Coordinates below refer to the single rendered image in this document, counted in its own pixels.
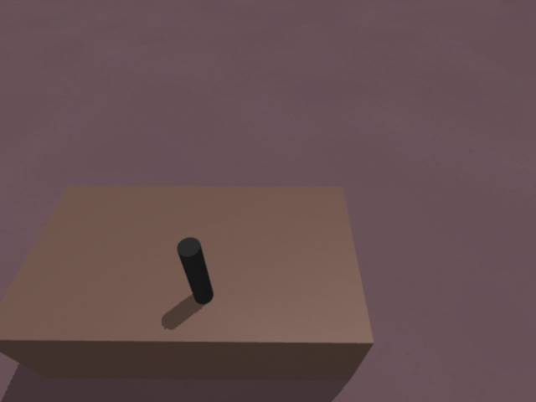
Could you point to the can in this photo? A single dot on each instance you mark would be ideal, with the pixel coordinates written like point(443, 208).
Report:
point(192, 258)

